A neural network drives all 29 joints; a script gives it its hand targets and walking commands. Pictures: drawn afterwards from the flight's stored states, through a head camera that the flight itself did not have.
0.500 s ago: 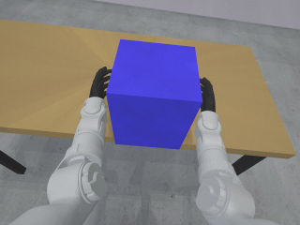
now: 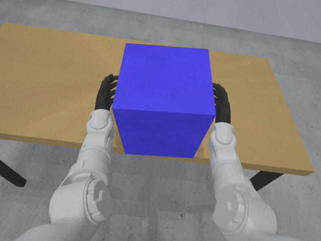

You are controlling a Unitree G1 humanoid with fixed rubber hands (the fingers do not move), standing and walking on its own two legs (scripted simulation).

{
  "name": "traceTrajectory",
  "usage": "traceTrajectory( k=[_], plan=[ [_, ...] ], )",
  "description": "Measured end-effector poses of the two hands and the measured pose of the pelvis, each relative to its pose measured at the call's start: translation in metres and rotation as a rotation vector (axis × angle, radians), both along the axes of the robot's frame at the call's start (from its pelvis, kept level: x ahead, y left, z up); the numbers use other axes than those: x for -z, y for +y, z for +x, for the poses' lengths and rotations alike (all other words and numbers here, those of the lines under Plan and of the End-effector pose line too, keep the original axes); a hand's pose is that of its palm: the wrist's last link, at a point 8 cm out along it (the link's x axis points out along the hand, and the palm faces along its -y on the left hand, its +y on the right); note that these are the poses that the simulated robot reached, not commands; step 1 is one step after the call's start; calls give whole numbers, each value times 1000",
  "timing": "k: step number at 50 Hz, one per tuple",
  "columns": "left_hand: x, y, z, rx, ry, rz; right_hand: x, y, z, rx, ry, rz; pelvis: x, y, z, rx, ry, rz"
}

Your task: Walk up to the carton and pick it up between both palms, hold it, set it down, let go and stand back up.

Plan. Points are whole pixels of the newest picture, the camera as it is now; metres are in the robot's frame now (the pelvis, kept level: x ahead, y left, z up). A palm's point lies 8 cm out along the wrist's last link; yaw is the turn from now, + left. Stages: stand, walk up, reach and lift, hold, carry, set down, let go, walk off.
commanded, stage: reach and lift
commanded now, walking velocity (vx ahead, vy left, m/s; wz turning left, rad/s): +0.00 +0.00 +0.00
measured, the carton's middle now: (162, 106) +0.45 +0.02 +0.06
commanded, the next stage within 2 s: none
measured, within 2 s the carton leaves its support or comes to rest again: neither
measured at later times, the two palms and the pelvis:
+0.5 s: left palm (102, 109) +0.39 +0.17 +0.10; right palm (227, 121) +0.37 -0.13 +0.11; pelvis -0.03 +0.00 +0.00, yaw -1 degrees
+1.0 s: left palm (98, 96) +0.37 +0.16 +0.16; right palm (240, 107) +0.36 -0.13 +0.17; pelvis -0.02 +0.00 +0.00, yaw +0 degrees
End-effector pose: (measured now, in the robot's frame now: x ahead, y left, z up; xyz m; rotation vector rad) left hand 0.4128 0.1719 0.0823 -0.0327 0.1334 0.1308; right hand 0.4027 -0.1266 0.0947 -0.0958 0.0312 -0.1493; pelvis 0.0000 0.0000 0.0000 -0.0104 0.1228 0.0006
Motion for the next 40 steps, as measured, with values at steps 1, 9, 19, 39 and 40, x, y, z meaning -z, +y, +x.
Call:
traceTrajectory(
  k=[1, 9, 19, 39, 40],
  plan=[
    [-1, 0, -1, -1, -14, -3, -3, 0, -1, -2, -14, -5, 0, 0, -1, -2, 3, 0],
    [-18, 1, -8, 0, -81, -25, -29, 1, -9, -4, -85, -36, -1, -3, -11, -5, -6, 0],
    [-21, 0, -18, 17, -23, 3, -28, 0, -23, 14, -28, -6, -2, -2, -26, 6, -67, 2],
    [-58, -16, -25, 18, -6, 25, -57, -16, -29, 12, -28, 41, -2, -3, -25, 20, -132, 3],
    [-60, -15, -26, 18, -3, 27, -59, -15, -30, 11, -27, 44, -2, -3, -25, 19, -142, 3]
  ],
)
